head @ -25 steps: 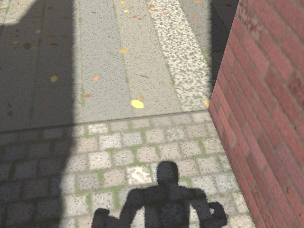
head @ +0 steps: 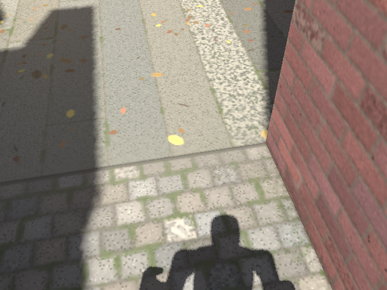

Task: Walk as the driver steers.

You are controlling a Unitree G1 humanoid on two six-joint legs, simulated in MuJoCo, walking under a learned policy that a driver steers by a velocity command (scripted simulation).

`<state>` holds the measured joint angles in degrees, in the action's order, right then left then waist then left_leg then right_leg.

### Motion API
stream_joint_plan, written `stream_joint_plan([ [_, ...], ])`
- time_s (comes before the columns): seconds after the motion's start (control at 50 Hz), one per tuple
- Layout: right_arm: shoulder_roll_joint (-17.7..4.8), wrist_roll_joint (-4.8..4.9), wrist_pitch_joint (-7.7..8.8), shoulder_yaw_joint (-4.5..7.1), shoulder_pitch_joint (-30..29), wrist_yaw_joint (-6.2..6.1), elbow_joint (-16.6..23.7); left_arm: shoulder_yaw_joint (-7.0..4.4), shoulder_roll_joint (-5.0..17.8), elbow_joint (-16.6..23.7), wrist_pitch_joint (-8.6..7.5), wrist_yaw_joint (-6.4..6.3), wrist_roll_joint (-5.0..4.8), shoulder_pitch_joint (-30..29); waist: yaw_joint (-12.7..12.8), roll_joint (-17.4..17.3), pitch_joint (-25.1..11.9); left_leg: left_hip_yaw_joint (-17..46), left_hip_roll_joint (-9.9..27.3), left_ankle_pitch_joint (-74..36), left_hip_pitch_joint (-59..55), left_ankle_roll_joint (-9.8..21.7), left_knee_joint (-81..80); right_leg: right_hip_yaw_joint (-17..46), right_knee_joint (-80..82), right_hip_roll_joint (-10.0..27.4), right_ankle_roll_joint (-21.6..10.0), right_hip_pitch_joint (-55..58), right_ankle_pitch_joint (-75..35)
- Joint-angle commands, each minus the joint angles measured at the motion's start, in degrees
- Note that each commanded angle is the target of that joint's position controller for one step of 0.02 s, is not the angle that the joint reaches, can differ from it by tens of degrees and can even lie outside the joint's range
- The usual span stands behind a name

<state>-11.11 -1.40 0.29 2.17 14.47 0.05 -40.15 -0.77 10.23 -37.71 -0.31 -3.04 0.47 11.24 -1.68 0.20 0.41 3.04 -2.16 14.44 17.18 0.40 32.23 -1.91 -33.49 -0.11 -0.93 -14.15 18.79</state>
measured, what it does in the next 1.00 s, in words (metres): walks ahead, turning left: left foot, then right foot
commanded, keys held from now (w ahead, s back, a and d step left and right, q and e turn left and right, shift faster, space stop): q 0.34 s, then w+q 0.24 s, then w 0.42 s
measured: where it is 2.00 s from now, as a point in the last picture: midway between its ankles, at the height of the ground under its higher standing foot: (128, 254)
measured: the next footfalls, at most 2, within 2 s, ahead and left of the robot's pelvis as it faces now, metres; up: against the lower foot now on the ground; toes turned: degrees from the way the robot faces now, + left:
left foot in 0.38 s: +0.01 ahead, +0.12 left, +0.00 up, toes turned +14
right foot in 0.90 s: +0.29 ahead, +0.00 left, +0.00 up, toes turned +24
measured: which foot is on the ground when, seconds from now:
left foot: down 0.00-0.10, up 0.12-0.36, down 0.38-0.92, up 0.94-1.00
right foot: down 0.00-0.38, up 0.40-0.88, down 0.90-1.00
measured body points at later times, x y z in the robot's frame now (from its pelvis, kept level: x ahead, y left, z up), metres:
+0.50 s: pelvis -0.01 +0.04 +0.00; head -0.01 +0.07 +0.45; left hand +0.05 +0.33 -0.11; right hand +0.18 -0.17 -0.08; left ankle -0.03 +0.11 -0.73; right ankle +0.01 -0.10 -0.67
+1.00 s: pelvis +0.18 +0.06 +0.00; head +0.20 +0.04 +0.45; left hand +0.22 +0.36 -0.08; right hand +0.33 -0.18 -0.13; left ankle +0.01 +0.11 -0.67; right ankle +0.25 -0.02 -0.73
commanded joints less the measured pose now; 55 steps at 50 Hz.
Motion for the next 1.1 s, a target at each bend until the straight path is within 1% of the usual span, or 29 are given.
stream_joint_plan([
  [0.02,-9.64,0.22,0.38,3.28,-0.87,-0.10,5.51,-2.06,4.89,6.27,0.03,-0.17,0.43,-0.39,1.42,-9.20,-0.96,20.29,11.42,-10.45,-0.54,8.71,-9.73,-0.36,-3.29,-0.76,1.24,-5.55,2.47],
  [0.06,-9.02,0.08,-0.29,3.41,-2.99,-0.13,7.01,-1.92,4.71,6.54,-0.09,0.03,0.35,2.07,2.73,-9.48,-2.74,19.93,9.98,-8.99,1.45,8.04,-7.83,1.11,-1.16,0.25,0.43,-3.59,3.23],
  [0.1,-6.67,0.49,-0.59,2.84,-6.38,0.13,9.24,-2.49,7.34,6.59,-0.12,-0.15,0.77,3.81,4.09,-1.01,-2.37,13.30,3.88,-2.99,10.89,3.82,-1.62,6.79,6.77,5.63,-2.90,2.97,3.70],
  [0.12,-5.61,0.28,-0.36,2.58,-7.33,0.15,10.16,-3.23,10.23,6.35,0.06,-0.29,0.84,5.13,4.80,7.50,-1.62,5.00,-2.44,3.19,17.02,0.93,8.02,14.84,12.84,13.06,-7.12,6.50,-1.91],
  [0.14,-5.91,-1.39,0.19,2.79,-6.25,-0.01,10.12,-3.87,12.69,5.77,-0.03,-0.33,0.84,5.83,5.39,15.76,-1.77,-2.26,-4.44,17.45,20.63,-0.48,21.61,22.30,16.57,23.62,-13.86,7.12,-16.21],
  [0.16,-7.20,-2.45,0.34,3.37,-6.07,-0.13,9.51,-3.37,11.51,5.95,-0.55,-0.28,0.86,7.13,5.34,9.79,-2.27,-0.70,-1.13,21.72,21.99,-0.97,32.49,23.22,16.15,27.13,-17.84,7.15,-28.89],
  [0.18,-7.33,-1.40,0.36,3.56,-4.98,0.10,8.08,-2.92,10.24,6.04,-0.88,-0.23,1.18,5.47,3.61,2.92,-3.51,0.89,0.03,18.92,19.58,-1.22,36.49,18.13,14.14,25.04,-17.47,6.26,-32.75],
  [0.2,-6.88,-0.34,-0.26,3.37,-4.01,0.47,7.78,-2.79,10.02,6.06,-1.46,-0.08,1.64,1.78,1.32,2.44,-3.56,0.83,1.11,15.99,17.30,-1.11,35.68,12.39,12.61,21.60,-15.13,4.77,-35.52],
  [0.22,-6.82,0.11,-1.01,3.18,-3.57,1.08,7.87,-2.83,10.50,6.28,-2.01,0.33,1.64,-0.43,-0.19,4.86,-3.73,-0.74,2.00,14.27,15.50,-1.24,32.64,7.88,11.69,18.95,-12.42,4.51,-35.07],
  [0.26,-5.81,1.45,-1.90,2.42,-4.95,1.72,8.05,-2.78,10.31,6.51,-2.07,0.79,2.06,-2.13,1.23,7.98,-4.19,-4.30,1.96,11.79,10.97,-1.21,23.51,1.34,10.75,14.03,-9.55,4.69,-31.13],
  [0.32,-5.55,1.22,-2.03,1.94,-6.37,2.43,9.39,-3.83,12.70,4.58,-1.33,1.22,1.46,1.90,3.28,11.06,-4.80,-7.37,0.78,13.09,5.12,0.08,9.48,0.05,7.53,15.24,-8.72,5.95,-28.59],
  [0.34,-5.19,0.77,-1.65,1.84,-4.23,2.44,8.86,-4.19,13.52,3.92,-0.72,1.14,0.85,2.39,2.04,10.43,-5.20,-8.58,-0.04,8.05,1.04,0.73,2.72,-1.09,4.64,15.04,-7.60,4.85,-27.67],
  [0.36,-5.70,-0.06,-0.97,1.91,-1.11,2.21,7.62,-4.34,13.46,2.95,-0.26,1.14,0.69,4.32,1.08,7.82,-6.33,-9.09,-1.95,2.88,-5.94,1.64,-3.85,-3.22,0.79,13.79,-5.37,0.59,-18.31],
  [0.38,-9.10,-0.92,-0.17,2.96,3.17,1.85,6.50,-3.91,11.37,2.71,0.13,1.41,1.43,6.32,-0.32,-1.52,-6.85,-0.07,1.86,3.33,-14.76,3.07,-9.61,-7.01,-9.25,10.96,-2.21,-8.55,-3.34],
  [0.4,-17.82,-0.65,0.27,4.95,6.01,1.25,8.61,-1.81,5.31,7.86,0.45,2.23,1.89,2.65,-0.91,-18.09,-5.92,29.24,19.62,14.05,-20.71,9.45,-15.53,-8.53,-25.06,2.89,2.22,-28.20,19.91],
  [0.42,-19.56,0.41,0.00,6.11,8.90,0.56,8.85,-2.65,9.65,10.02,0.25,1.96,2.79,-3.39,-5.57,-15.69,-4.52,39.50,22.82,19.65,-15.26,16.89,-21.21,2.64,-30.31,0.76,2.02,-32.46,19.16],
  [0.46,-13.40,1.06,-1.04,4.16,4.51,-0.07,7.92,-3.67,12.78,9.47,-1.13,3.21,1.60,-6.94,-2.41,-9.16,4.34,31.83,18.67,30.74,-8.30,16.00,-24.35,4.72,-31.06,3.23,1.72,-33.92,6.44],
  [0.5,-11.90,0.87,-0.42,3.60,0.99,-0.40,8.27,-3.45,11.69,6.08,-1.57,3.55,2.38,-3.05,0.29,-7.07,3.60,23.12,12.81,17.88,-5.45,12.63,-24.02,3.55,-29.26,3.37,2.43,-27.75,-1.54],
  [0.56,-11.32,0.65,1.68,3.36,3.29,0.43,5.99,-2.52,9.54,4.07,-1.33,3.51,2.47,-1.20,1.00,-3.96,-0.46,18.26,9.71,7.18,-7.54,12.75,-21.84,3.23,-27.69,2.51,2.78,-25.02,-5.54],
  [0.7,-11.85,0.51,3.15,3.60,10.51,0.71,1.73,-1.86,8.49,4.56,-1.57,3.67,1.53,-8.51,-2.80,-6.38,1.62,18.37,11.41,3.15,-13.84,13.77,-24.44,2.64,-12.31,3.57,3.79,-26.41,-10.44],
  [0.78,-13.49,0.67,3.68,4.33,12.31,-0.19,-0.17,-2.01,9.23,4.84,-1.85,3.91,1.29,-9.90,-3.49,-6.60,3.50,18.33,11.75,4.05,-14.45,12.59,-23.21,3.09,-4.40,2.95,2.92,-23.07,-8.98],
  [0.86,-14.31,0.42,4.10,4.47,9.60,-0.42,-0.71,-2.45,9.81,4.53,-2.73,3.68,0.87,-6.86,-1.04,-6.28,3.54,17.94,12.15,-2.52,-9.54,10.33,-19.40,1.44,2.96,1.61,-0.15,-9.30,-5.83],
  [0.9,-12.85,-0.20,4.16,3.68,7.91,-0.28,-0.65,-3.51,11.49,1.10,-3.78,2.91,1.69,3.83,4.05,-2.79,-1.66,13.58,7.98,-16.92,-5.95,7.93,-6.97,1.18,8.28,-0.45,-2.23,6.80,-5.09],
  [0.92,-8.96,-0.05,4.13,2.48,7.66,-0.06,0.29,-4.92,16.28,0.10,-4.28,2.37,2.44,12.56,7.58,4.98,-8.87,7.91,3.51,-13.35,-0.88,6.12,10.16,12.79,12.32,9.82,-4.84,17.84,4.79],
  [0.94,-6.43,1.07,4.25,1.74,9.46,0.03,1.99,-6.38,23.37,-0.85,-4.00,2.58,2.30,16.71,7.33,21.67,-11.24,0.08,-6.55,10.84,16.48,3.13,25.35,37.32,21.67,20.57,-11.08,27.30,16.40],
  [0.96,-11.01,-0.39,3.61,2.57,8.72,-0.46,0.19,-5.43,17.68,-1.14,-3.54,3.04,1.51,13.68,4.78,12.86,-6.54,3.63,-3.15,12.51,22.61,3.97,32.70,41.31,23.38,20.83,-11.68,22.70,22.13],
  [1.0,-10.72,-0.10,3.62,2.31,4.03,0.67,-0.24,-3.64,11.42,-0.15,-3.68,3.18,0.98,7.43,2.56,4.00,-1.01,2.01,1.95,3.39,22.02,4.17,33.23,28.14,23.00,15.79,-10.43,15.02,10.60],
  [1.04,-9.38,-0.93,2.86,1.97,2.27,1.44,-0.32,-2.79,9.58,-1.60,-4.49,2.84,0.73,8.61,2.17,4.84,0.26,-0.19,3.75,0.21,21.24,3.13,30.56,20.05,24.35,12.01,-9.06,12.73,-0.04],
  [1.1,-7.91,-1.59,1.72,1.48,0.45,1.83,0.21,-2.79,10.01,-3.86,-5.50,2.99,-0.15,11.27,1.40,4.95,1.09,-1.94,4.06,-2.08,22.78,1.82,29.21,15.51,24.97,11.31,-10.38,11.23,-11.56],
])
Keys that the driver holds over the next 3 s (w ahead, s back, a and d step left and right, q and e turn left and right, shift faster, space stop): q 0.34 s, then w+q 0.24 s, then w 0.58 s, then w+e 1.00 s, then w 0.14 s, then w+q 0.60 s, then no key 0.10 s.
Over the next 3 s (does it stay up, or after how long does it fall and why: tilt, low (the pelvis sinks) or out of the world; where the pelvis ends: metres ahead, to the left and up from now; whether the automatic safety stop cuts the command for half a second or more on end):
stays up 1.30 0.19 -0.01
